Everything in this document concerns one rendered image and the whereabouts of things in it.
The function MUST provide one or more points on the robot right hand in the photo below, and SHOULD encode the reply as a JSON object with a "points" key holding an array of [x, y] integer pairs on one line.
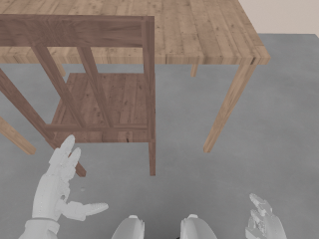
{"points": [[269, 225]]}

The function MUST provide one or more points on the robot left forearm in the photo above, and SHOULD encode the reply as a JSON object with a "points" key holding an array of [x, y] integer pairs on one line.
{"points": [[41, 228]]}

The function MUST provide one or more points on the robot thigh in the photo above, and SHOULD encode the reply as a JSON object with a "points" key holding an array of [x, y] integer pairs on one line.
{"points": [[130, 228], [195, 228]]}

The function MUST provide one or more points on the table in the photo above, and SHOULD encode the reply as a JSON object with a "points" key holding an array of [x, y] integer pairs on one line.
{"points": [[187, 32]]}

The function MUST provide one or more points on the robot left thigh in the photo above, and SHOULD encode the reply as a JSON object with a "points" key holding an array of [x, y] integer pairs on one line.
{"points": [[130, 228]]}

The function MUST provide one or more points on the chair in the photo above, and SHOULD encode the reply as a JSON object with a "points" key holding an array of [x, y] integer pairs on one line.
{"points": [[94, 107]]}

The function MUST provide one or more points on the robot left hand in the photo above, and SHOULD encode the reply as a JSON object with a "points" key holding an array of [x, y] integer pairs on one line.
{"points": [[55, 183]]}

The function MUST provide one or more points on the robot right thigh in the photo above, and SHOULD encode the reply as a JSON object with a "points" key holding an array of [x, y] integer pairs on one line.
{"points": [[195, 228]]}

